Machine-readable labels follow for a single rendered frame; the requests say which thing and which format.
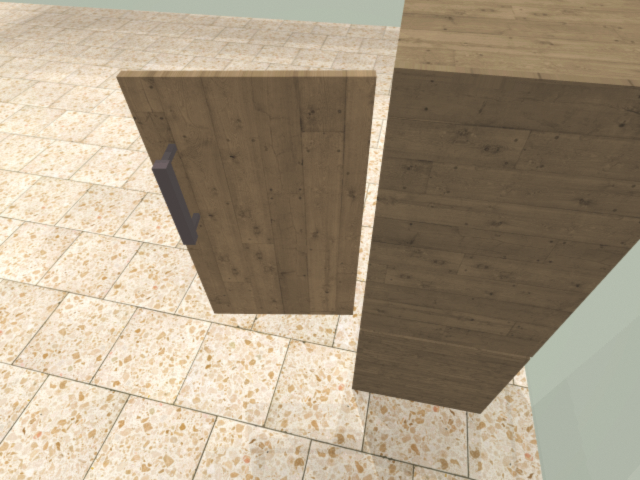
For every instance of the cupboard door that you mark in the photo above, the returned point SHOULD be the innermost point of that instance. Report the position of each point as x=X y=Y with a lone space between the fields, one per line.
x=275 y=162

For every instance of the handle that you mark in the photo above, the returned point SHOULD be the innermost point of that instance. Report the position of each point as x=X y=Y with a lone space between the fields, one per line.
x=170 y=189

